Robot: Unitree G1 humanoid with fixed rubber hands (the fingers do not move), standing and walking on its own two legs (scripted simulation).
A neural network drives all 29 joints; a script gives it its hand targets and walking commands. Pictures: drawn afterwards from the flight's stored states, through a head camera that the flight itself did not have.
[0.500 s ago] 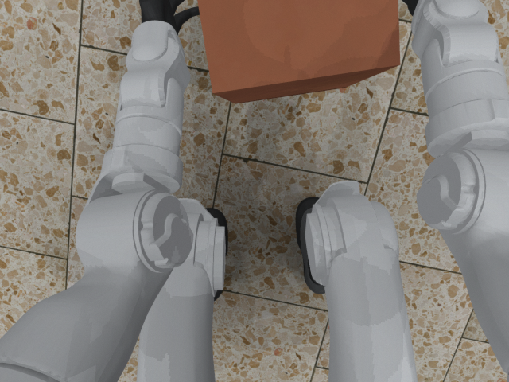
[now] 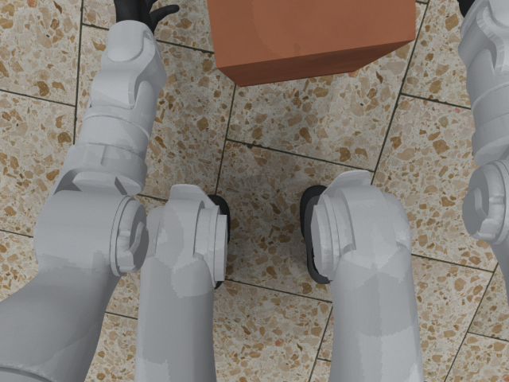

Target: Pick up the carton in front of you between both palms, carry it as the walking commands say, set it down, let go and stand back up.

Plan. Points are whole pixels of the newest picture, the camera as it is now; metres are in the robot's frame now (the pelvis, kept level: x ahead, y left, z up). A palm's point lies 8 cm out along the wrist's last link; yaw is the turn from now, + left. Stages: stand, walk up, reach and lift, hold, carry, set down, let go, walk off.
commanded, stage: set down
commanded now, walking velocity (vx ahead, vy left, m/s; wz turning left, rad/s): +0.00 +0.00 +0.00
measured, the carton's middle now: out of the picture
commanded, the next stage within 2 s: let go in 0.96 s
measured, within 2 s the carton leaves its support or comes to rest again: neither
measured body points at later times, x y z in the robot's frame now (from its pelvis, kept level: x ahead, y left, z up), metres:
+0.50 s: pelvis +0.02 +0.00 +0.12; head +0.34 -0.05 +0.43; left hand +0.55 +0.10 +0.00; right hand +0.53 -0.29 +0.00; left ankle +0.12 +0.12 -0.33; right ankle +0.11 -0.11 -0.33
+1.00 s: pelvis +0.04 -0.01 +0.26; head +0.34 -0.06 +0.59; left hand +0.54 +0.10 +0.15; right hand +0.53 -0.30 +0.15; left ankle +0.12 +0.12 -0.33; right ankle +0.11 -0.11 -0.33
